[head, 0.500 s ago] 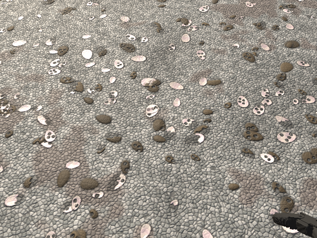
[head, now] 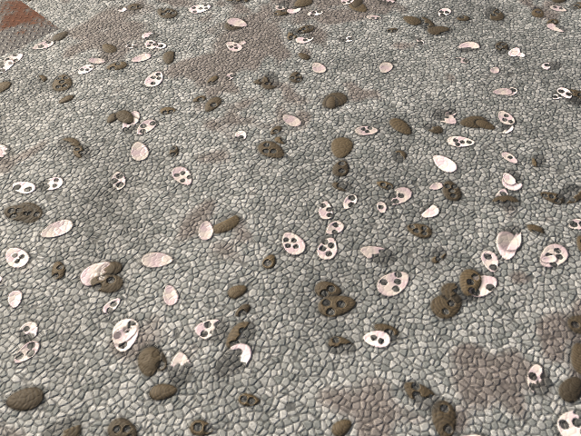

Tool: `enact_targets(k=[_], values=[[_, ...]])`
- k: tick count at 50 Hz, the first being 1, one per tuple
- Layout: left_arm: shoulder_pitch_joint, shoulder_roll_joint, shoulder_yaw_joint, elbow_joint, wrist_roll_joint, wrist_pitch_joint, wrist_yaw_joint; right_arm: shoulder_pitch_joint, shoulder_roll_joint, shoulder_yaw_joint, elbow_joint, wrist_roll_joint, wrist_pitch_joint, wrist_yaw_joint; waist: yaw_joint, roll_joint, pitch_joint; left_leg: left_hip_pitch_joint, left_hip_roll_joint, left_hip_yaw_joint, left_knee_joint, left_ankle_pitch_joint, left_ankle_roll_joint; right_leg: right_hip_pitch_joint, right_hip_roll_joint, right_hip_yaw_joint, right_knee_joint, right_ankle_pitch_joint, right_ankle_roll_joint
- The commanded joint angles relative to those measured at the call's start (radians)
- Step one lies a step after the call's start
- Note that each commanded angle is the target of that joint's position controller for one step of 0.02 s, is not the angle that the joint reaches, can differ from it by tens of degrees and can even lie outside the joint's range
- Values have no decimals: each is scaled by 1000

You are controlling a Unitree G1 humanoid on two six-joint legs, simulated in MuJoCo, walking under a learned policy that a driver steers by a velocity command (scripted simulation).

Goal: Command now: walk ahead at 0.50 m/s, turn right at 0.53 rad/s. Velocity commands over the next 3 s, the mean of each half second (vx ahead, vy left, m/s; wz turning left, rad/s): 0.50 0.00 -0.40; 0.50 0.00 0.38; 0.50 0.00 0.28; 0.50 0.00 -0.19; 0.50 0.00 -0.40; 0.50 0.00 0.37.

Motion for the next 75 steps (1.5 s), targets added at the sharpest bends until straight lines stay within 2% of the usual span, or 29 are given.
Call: enact_targets(k=[1,3,4,5,6,7,10,14,18,24,27,29,30,31,32,34,36,39,44,49,52,54,55,56,57,59,63,67,75], values=[[-44,97,30,-100,2,-7,-11,-32,-211,-53,-53,17,10,-9,52,102,19,8,303,-61,68,787,143,42,54,-67,-24,-116,-54],[185,168,77,-50,-3,-1,-1,-57,-215,-51,-62,26,27,-14,188,98,-115,-61,254,-15,403,974,99,363,151,-114,-86,-114,-112],[351,250,114,-8,-7,10,19,-39,-178,-35,-76,6,21,-18,255,15,-204,-290,211,-14,699,722,49,667,96,30,-109,-83,-163],[309,367,128,-18,-15,4,27,48,-24,12,-136,-34,-3,-8,121,-261,-263,-742,-1,-95,1055,-211,-22,953,-159,609,-220,-257,-344],[326,293,102,-58,-5,-18,18,-40,-97,8,-145,2,-42,4,190,-127,-399,-845,-26,-345,1164,-275,-9,1010,-240,869,-377,-391,-391],[296,232,85,-46,3,-35,13,-138,-149,-6,-176,40,-61,11,202,-68,-259,-928,21,-356,1147,-176,16,930,-220,734,-404,-325,-335],[137,146,56,-77,15,-45,23,-125,-146,-11,-156,-11,-66,-1,84,3,-108,-762,119,-363,926,7,24,576,-106,444,-407,-17,-261],[147,173,62,-73,11,-50,45,-142,-100,-2,-166,-27,-29,1,65,9,-72,-701,102,-327,755,103,-33,427,-58,329,-451,153,-266],[189,161,54,-40,10,-47,62,-256,-50,24,-178,-18,-30,16,123,-38,-42,-643,74,-295,438,406,-51,397,1,201,-459,80,-196],[282,183,54,30,13,-48,54,-378,-81,25,-220,6,-43,45,183,-38,22,-731,65,-291,297,410,29,598,-114,225,-432,57,-178],[268,197,60,48,13,-36,61,-332,-96,19,-222,9,-43,60,146,-50,9,-708,40,-274,278,274,84,697,-142,190,-359,278,-146],[227,200,58,38,18,-25,68,-146,-141,-10,-173,4,-39,55,43,-39,-117,-440,-38,-213,255,273,133,680,-84,106,-136,626,-107],[223,179,46,19,30,-23,77,0,-187,-28,-146,0,-35,50,-20,10,-227,-186,33,-325,277,326,179,544,-44,63,92,537,-71],[323,105,23,-16,38,-41,72,83,-286,-51,-145,-8,-32,48,18,235,-345,163,261,-791,227,215,347,162,119,9,481,57,19],[309,109,14,-13,32,-65,62,109,-218,-36,-129,15,-28,53,2,292,-380,274,327,-1079,71,31,400,-49,184,113,621,-485,35],[147,166,22,-52,-6,-99,41,13,-152,-16,-157,8,-17,42,-7,110,-155,60,272,-865,37,-28,320,-148,77,140,622,-366,12],[107,160,30,-63,33,-104,46,-52,-118,-1,-175,-6,-13,36,50,46,-63,-143,200,-723,0,170,291,-75,20,122,458,-273,20],[140,129,25,-64,43,-85,52,-63,-129,-5,-183,-2,-10,23,86,102,-66,-244,159,-642,-28,352,307,-10,16,96,346,-239,66],[-28,78,7,-102,39,-82,56,1,-166,-18,-151,13,3,-5,34,105,-37,-335,81,-537,-17,385,250,57,67,75,9,52,112],[-150,94,13,-130,18,-101,36,83,-158,-19,-119,22,26,-17,-4,121,-37,-256,104,-631,61,306,219,126,115,99,-174,113,95],[-108,129,31,-120,13,-113,32,65,-159,-24,-123,18,38,-22,35,159,-42,-188,132,-708,146,345,198,196,115,110,-223,1,53],[89,179,57,-80,29,-122,43,34,-106,-5,-141,7,37,-15,138,138,-180,-250,65,-644,368,421,150,517,40,131,-247,20,-26],[248,233,68,-63,38,-118,50,60,-49,16,-159,-17,32,-15,182,6,-331,-387,-15,-541,644,180,113,782,-133,324,-221,-11,-91],[300,283,85,-10,35,-103,39,219,-13,29,-170,20,22,-12,104,-337,-388,-737,-116,-450,919,-264,59,1006,-316,783,-313,-232,-256],[269,175,63,-27,11,-101,34,191,-114,14,-133,30,20,-14,134,-177,-282,-834,-35,-481,1014,-221,48,930,-295,798,-362,-429,-228],[184,120,42,-31,23,-92,34,-2,-138,3,-164,12,19,-12,144,-5,-84,-829,19,-424,1002,-64,37,691,-200,522,-396,-264,-172],[155,94,31,2,24,-95,33,-33,-69,14,-182,5,13,6,87,-63,-41,-745,79,-368,829,2,26,526,-118,322,-469,-1,-184],[171,160,47,33,10,-89,38,-149,-29,39,-218,-9,3,17,110,-40,-21,-726,101,-319,585,155,9,484,-110,216,-522,78,-197],[275,208,53,110,-10,-56,42,-319,-69,31,-271,8,-13,40,140,-48,1,-593,46,-284,297,279,53,572,-148,156,-463,123,-132]])
Next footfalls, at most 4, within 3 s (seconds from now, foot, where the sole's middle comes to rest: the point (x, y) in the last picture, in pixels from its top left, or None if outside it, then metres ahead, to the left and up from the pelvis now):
0.08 right None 0.21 -0.12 -0.77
0.60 left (273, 404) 0.54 0.04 -0.77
1.08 right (344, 294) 0.82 -0.16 -0.77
1.56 left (228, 239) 1.02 0.14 -0.77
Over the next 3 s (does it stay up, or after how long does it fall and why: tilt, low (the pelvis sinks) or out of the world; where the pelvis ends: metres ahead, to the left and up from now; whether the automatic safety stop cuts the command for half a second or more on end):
stays up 1.69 0.05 0.01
